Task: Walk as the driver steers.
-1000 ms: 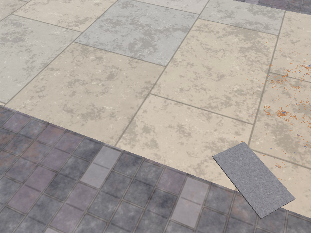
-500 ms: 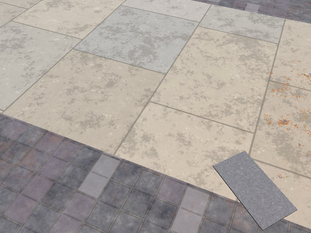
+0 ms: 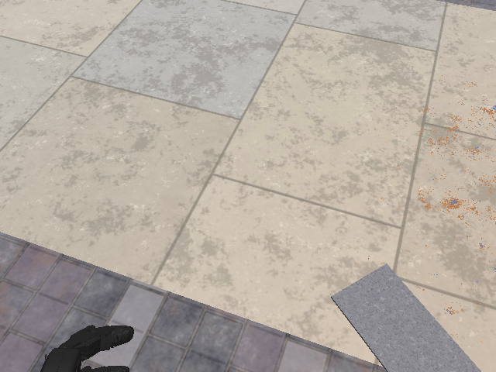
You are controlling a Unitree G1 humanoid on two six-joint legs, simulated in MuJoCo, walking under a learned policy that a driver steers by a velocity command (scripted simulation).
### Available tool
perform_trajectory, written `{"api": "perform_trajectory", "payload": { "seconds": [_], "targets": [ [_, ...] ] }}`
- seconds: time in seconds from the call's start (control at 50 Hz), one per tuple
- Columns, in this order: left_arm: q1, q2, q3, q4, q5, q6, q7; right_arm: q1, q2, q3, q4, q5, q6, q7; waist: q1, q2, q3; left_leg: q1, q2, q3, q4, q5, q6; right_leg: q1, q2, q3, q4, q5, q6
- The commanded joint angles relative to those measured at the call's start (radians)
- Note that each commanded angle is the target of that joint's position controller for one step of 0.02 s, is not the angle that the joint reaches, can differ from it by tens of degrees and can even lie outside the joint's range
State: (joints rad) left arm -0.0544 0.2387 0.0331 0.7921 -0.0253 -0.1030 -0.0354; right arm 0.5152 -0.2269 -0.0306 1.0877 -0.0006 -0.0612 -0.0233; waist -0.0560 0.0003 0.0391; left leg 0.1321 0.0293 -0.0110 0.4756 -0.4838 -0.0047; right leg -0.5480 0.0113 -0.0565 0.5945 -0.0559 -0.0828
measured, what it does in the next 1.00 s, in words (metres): walks ahead: left foot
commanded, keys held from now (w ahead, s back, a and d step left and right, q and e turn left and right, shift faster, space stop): w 0.60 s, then w+e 0.40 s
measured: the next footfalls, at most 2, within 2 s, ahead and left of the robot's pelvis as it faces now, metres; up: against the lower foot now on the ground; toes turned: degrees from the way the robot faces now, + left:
left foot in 0.54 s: +0.47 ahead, +0.15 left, +0.00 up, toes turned +2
right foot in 1.10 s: +0.75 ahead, -0.11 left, +0.00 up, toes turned -16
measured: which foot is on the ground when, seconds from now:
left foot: down 0.00-0.00, up 0.02-0.52, down 0.54-1.00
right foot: down 0.00-0.56, up 0.58-1.00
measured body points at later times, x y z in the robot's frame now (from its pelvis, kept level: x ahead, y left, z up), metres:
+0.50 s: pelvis +0.27 +0.02 +0.03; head +0.30 +0.03 +0.47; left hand +0.23 +0.29 -0.12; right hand +0.48 -0.21 -0.07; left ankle +0.44 +0.15 -0.69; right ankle +0.14 -0.10 -0.71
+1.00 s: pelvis +0.55 +0.04 +0.03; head +0.57 +0.03 +0.47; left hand +0.76 +0.25 -0.09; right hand +0.51 -0.23 -0.11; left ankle +0.43 +0.15 -0.71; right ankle +0.71 -0.12 -0.67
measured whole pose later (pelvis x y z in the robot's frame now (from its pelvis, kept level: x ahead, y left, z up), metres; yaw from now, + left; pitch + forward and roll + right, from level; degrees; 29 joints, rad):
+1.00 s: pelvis +0.55 +0.04 +0.03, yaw -10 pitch +2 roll +2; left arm 0.10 0.23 0.06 0.84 -0.02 -0.05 -0.04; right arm 0.32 -0.24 -0.06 0.96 0.00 -0.09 -0.02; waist -0.06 -0.03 0.01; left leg 0.09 -0.04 0.23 0.20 -0.32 0.02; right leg -0.66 -0.08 0.00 0.65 0.03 -0.06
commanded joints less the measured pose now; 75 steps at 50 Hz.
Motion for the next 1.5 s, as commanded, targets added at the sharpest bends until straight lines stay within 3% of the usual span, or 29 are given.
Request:
{"api": "perform_trajectory", "payload": {
  "seconds": [0.02, 0.04, 0.08, 0.12, 0.18, 0.32, 0.44, 0.5, 0.54, 0.56, 0.58, 0.6, 0.62, 0.64, 0.68, 0.74, 0.88, 0.98, 1.04, 1.08, 1.1, 1.12, 1.14, 1.16, 1.2, 1.26, 1.36, 1.44, 1.5],
  "targets": [
    [0.505, 0.243, 0.073, 0.101, 0.025, 0.015, 0.005, 0.102, 0.010, 0.019, -0.069, 0.010, -0.049, 0.022, 0.181, -0.266, -0.451, -0.729, -0.103, -0.124, 0.888, -0.052, 0.029, 0.963, -0.408, 0.896, -0.315, -0.381, -0.284],
    [0.402, 0.180, 0.055, 0.094, 0.015, 0.006, 0.001, -0.008, -0.086, -0.007, -0.109, 0.041, -0.069, 0.029, 0.158, -0.200, -0.255, -0.834, -0.036, -0.133, 0.965, -0.015, 0.052, 0.810, -0.371, 0.790, -0.350, -0.428, -0.224],
    [0.235, 0.122, 0.036, 0.066, 0.022, -0.009, -0.006, -0.151, -0.122, -0.020, -0.149, 0.041, -0.075, 0.015, 0.094, -0.021, -0.081, -0.775, 0.070, -0.084, 0.866, 0.160, 0.073, 0.465, -0.300, 0.493, -0.389, -0.241, -0.164],
    [0.187, 0.084, 0.025, 0.074, 0.036, -0.018, -0.013, -0.111, -0.093, -0.029, -0.142, 0.025, -0.044, 0.004, 0.026, -0.062, -0.058, -0.656, 0.119, -0.088, 0.774, 0.215, 0.074, 0.306, -0.233, 0.343, -0.440, -0.151, -0.144],
    [0.241, 0.106, 0.029, 0.110, 0.029, -0.023, -0.003, -0.146, -0.080, -0.034, -0.165, 0.014, -0.018, -0.004, 0.014, -0.067, -0.008, -0.684, 0.137, -0.063, 0.665, 0.258, 0.049, 0.237, -0.213, 0.258, -0.504, -0.126, -0.170],
    [0.383, 0.159, 0.039, 0.144, 0.016, -0.006, 0.041, -0.431, -0.073, -0.035, -0.257, 0.007, -0.035, 0.011, 0.093, -0.036, 0.026, -0.805, 0.106, -0.018, 0.233, 0.593, 0.002, 0.372, -0.193, 0.159, -0.517, -0.031, -0.133],
    [0.486, 0.171, 0.047, 0.187, 0.007, 0.023, 0.045, -0.583, -0.075, -0.022, -0.319, 0.023, -0.048, 0.047, 0.140, -0.042, 0.054, -0.811, 0.066, -0.001, 0.056, 0.518, 0.021, 0.561, -0.252, 0.151, -0.431, 0.014, -0.119],
    [0.457, 0.193, 0.057, 0.182, 0.005, 0.038, 0.047, -0.512, -0.121, -0.037, -0.317, 0.025, -0.058, 0.058, 0.079, -0.081, 0.006, -0.674, 0.024, 0.028, 0.010, 0.406, 0.064, 0.615, -0.274, 0.154, -0.319, 0.231, -0.090],
    [0.430, 0.155, 0.040, 0.160, 0.017, 0.044, 0.046, -0.216, -0.214, -0.083, -0.234, 0.018, -0.061, 0.047, -0.058, -0.055, -0.193, -0.237, 0.025, 0.020, 0.017, 0.424, 0.133, 0.486, -0.178, 0.072, 0.048, 0.404, -0.036],
    [0.514, 0.062, 0.010, 0.131, 0.031, 0.029, 0.040, -0.059, -0.325, -0.110, -0.206, -0.005, -0.056, 0.041, -0.056, 0.142, -0.367, 0.178, 0.290, -0.368, 0.021, 0.381, 0.269, 0.118, -0.052, 0.009, 0.446, 0.061, 0.032],
    [0.535, 0.031, -0.002, 0.144, 0.015, 0.002, 0.035, -0.028, -0.284, -0.098, -0.190, 0.004, -0.050, 0.045, -0.051, 0.280, -0.452, 0.304, 0.394, -0.727, -0.149, 0.253, 0.357, -0.114, 0.054, 0.110, 0.662, -0.503, 0.054],
    [0.450, 0.144, 0.026, 0.127, -0.013, -0.018, 0.031, -0.095, -0.211, -0.074, -0.201, 0.011, -0.051, 0.046, -0.054, 0.193, -0.319, 0.209, 0.353, -0.624, -0.170, 0.203, 0.300, -0.218, -0.016, 0.178, 0.747, -0.479, 0.031],
    [0.375, 0.158, 0.029, 0.108, -0.028, -0.025, 0.031, -0.182, -0.168, -0.062, -0.225, 0.007, -0.050, 0.042, -0.035, 0.134, -0.212, 0.066, 0.323, -0.459, -0.182, 0.256, 0.258, -0.230, -0.069, 0.158, 0.735, -0.390, 0.017],
    [0.342, 0.147, 0.031, 0.107, -0.021, -0.020, 0.036, -0.255, -0.137, -0.051, -0.236, 0.001, -0.051, 0.044, -0.003, 0.061, -0.135, -0.082, 0.283, -0.343, -0.223, 0.329, 0.235, -0.187, -0.111, 0.140, 0.667, -0.310, 0.020],
    [0.365, 0.115, 0.040, 0.119, -0.009, 0.013, 0.042, -0.309, -0.096, -0.040, -0.232, -0.011, -0.060, 0.048, 0.051, 0.087, -0.072, -0.242, 0.227, -0.204, -0.295, 0.380, 0.201, -0.080, -0.153, 0.153, 0.574, -0.225, 0.027],
    [0.369, 0.074, 0.041, 0.114, -0.008, 0.043, 0.045, -0.281, -0.124, -0.051, -0.203, -0.018, -0.070, 0.041, 0.071, 0.072, -0.031, -0.299, 0.217, -0.085, -0.347, 0.492, 0.210, -0.096, -0.149, 0.169, 0.521, -0.143, 0.043],
    [0.159, 0.049, 0.036, 0.034, 0.009, 0.037, 0.019, -0.240, -0.154, -0.057, -0.182, -0.011, -0.063, 0.005, 0.020, 0.046, 0.030, -0.250, 0.189, 0.119, -0.386, 0.553, 0.164, -0.127, -0.116, 0.099, 0.148, 0.175, 0.053],
    [0.032, 0.041, 0.028, -0.050, 0.006, 0.038, -0.014, -0.158, -0.174, -0.068, -0.152, 0.006, -0.028, -0.003, -0.016, 0.033, 0.066, -0.033, 0.256, 0.167, -0.300, 0.681, 0.153, -0.213, -0.099, 0.040, 0.039, 0.068, 0.017],
    [0.070, 0.079, 0.046, -0.079, 0.001, 0.042, -0.031, -0.194, -0.214, -0.080, -0.172, 0.011, -0.004, -0.012, 0.039, 0.082, 0.004, 0.011, 0.265, 0.210, -0.134, 1.104, 0.122, -0.073, -0.025, -0.045, 0.032, -0.080, -0.031],
    [0.294, 0.158, 0.091, -0.037, -0.004, 0.046, -0.026, -0.229, -0.232, -0.082, -0.190, 0.014, 0.011, -0.019, 0.170, 0.090, -0.128, -0.069, 0.225, 0.242, 0.189, 1.253, 0.082, 0.254, 0.056, -0.074, -0.023, -0.080, -0.088],
    [0.458, 0.243, 0.127, -0.002, 0.000, 0.054, -0.005, -0.228, -0.222, -0.075, -0.211, 0.007, 0.004, -0.020, 0.238, 0.003, -0.223, -0.300, 0.180, 0.244, 0.485, 0.984, 0.038, 0.564, -0.029, 0.104, -0.064, -0.072, -0.145],
    [0.460, 0.341, 0.140, -0.001, -0.006, 0.051, 0.005, -0.124, -0.050, -0.024, -0.258, -0.028, -0.028, 0.004, 0.115, -0.252, -0.310, -0.765, -0.034, 0.157, 0.846, -0.025, -0.024, 0.919, -0.292, 0.656, -0.123, -0.147, -0.334],
    [0.510, 0.277, 0.119, -0.019, 0.008, 0.043, 0.006, -0.216, -0.118, -0.030, -0.283, 0.018, -0.079, 0.023, 0.177, -0.170, -0.429, -0.905, -0.073, -0.071, 0.974, -0.116, -0.007, 1.003, -0.356, 0.905, -0.280, -0.243, -0.382],
    [0.472, 0.216, 0.104, -0.016, 0.016, 0.034, 0.010, -0.320, -0.162, -0.042, -0.312, 0.053, -0.103, 0.031, 0.192, -0.122, -0.288, -0.995, -0.012, -0.092, 0.952, -0.022, 0.023, 0.923, -0.321, 0.747, -0.295, -0.179, -0.317],
    [0.315, 0.144, 0.082, -0.053, 0.008, 0.026, 0.009, -0.345, -0.166, -0.048, -0.306, 0.015, -0.108, 0.019, 0.100, 0.017, -0.137, -0.881, 0.067, -0.078, 0.766, 0.113, 0.028, 0.604, -0.236, 0.515, -0.309, 0.008, -0.245],
    [0.256, 0.145, 0.076, -0.084, 0.016, 0.025, 0.021, -0.311, -0.158, -0.060, -0.319, -0.006, -0.067, 0.013, 0.031, -0.001, -0.079, -0.745, 0.090, -0.063, 0.627, 0.151, -0.016, 0.383, -0.189, 0.408, -0.359, 0.220, -0.238],
    [0.305, 0.204, 0.095, -0.083, 0.007, 0.054, 0.055, -0.437, -0.097, -0.040, -0.375, -0.020, -0.047, 0.007, 0.062, -0.057, -0.077, -0.621, -0.015, 0.004, 0.255, 0.444, -0.061, 0.236, -0.063, 0.221, -0.280, 0.492, -0.143],
    [0.357, 0.188, 0.092, -0.076, 0.000, 0.086, 0.067, -0.525, -0.118, -0.044, -0.423, -0.001, -0.037, 0.021, 0.102, -0.104, -0.108, -0.576, -0.070, -0.028, 0.074, 0.542, -0.053, 0.301, -0.073, 0.316, -0.204, 0.305, -0.088],
    [0.317, 0.171, 0.089, -0.104, 0.005, 0.095, 0.078, -0.480, -0.170, -0.063, -0.424, -0.008, -0.047, 0.026, 0.064, -0.128, -0.121, -0.546, -0.062, -0.072, -0.009, 0.480, -0.021, 0.389, -0.094, 0.433, -0.088, 0.234, -0.068]
  ]
}}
